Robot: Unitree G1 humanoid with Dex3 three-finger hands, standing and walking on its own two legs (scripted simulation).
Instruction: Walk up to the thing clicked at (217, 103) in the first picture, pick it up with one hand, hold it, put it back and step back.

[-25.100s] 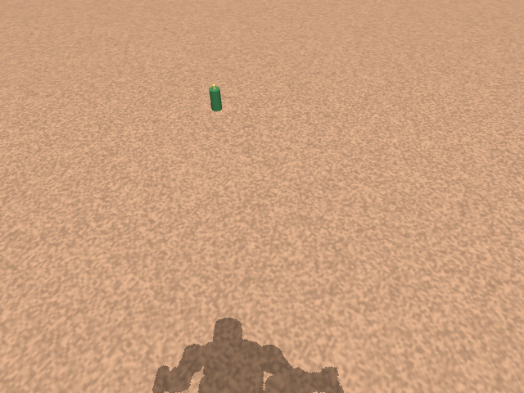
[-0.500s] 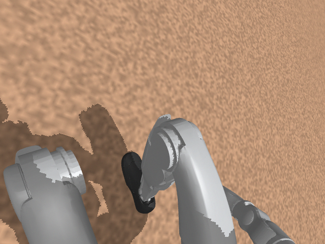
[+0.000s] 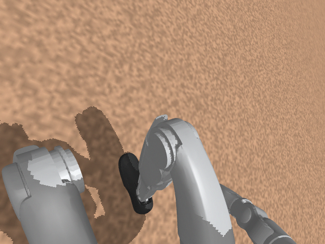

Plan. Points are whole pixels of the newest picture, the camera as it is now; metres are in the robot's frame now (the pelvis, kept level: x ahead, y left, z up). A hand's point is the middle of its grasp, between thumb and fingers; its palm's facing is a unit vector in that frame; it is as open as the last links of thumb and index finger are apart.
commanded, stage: open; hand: left
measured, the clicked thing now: out of the picture +0.46 +0.30 -0.20
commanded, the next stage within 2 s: withdraw in 0.10 s
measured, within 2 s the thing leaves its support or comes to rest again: rests again in 0.16 s
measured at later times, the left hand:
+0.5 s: hand out of the picture +0.46 +0.34 -0.13, palm faces +0.46 -0.89 +0.01, open 17.5 cm
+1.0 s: hand out of the picture +0.38 +0.42 -0.03, palm faces +0.37 -0.86 -0.36, open 17.3 cm
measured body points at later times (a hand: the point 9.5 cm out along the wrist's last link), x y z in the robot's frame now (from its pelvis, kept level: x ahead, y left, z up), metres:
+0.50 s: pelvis +0.00 +0.00 +0.01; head +0.23 +0.19 +0.33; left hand +0.43 +0.38 -0.13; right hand +0.14 -0.25 -0.03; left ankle +0.08 +0.12 -0.26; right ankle +0.16 -0.13 -0.26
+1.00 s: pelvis +0.01 +0.00 +0.06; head +0.19 +0.13 +0.45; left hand +0.36 +0.46 +0.00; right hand +0.17 -0.25 -0.02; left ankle +0.08 +0.12 -0.26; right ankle +0.16 -0.13 -0.26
